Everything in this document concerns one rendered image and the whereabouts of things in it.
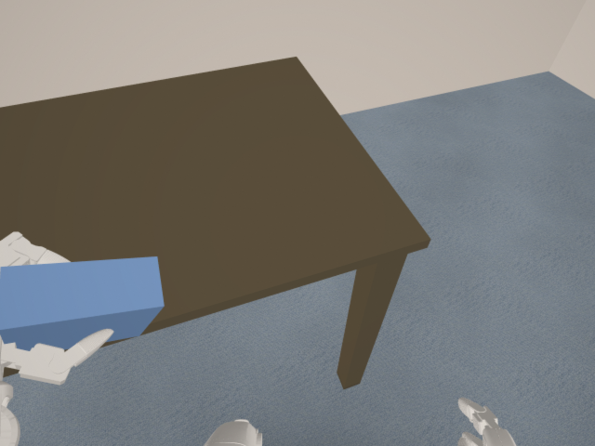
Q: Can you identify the left robot hand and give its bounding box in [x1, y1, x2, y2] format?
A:
[0, 231, 114, 385]

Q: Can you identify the sponge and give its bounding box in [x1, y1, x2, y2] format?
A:
[0, 256, 165, 351]

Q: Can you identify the robot left forearm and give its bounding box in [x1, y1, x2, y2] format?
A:
[0, 381, 20, 446]

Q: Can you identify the table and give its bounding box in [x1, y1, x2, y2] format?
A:
[0, 57, 431, 389]

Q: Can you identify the robot left thigh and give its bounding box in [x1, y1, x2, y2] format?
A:
[204, 421, 262, 446]

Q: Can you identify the right robot hand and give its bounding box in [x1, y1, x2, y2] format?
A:
[457, 398, 516, 446]

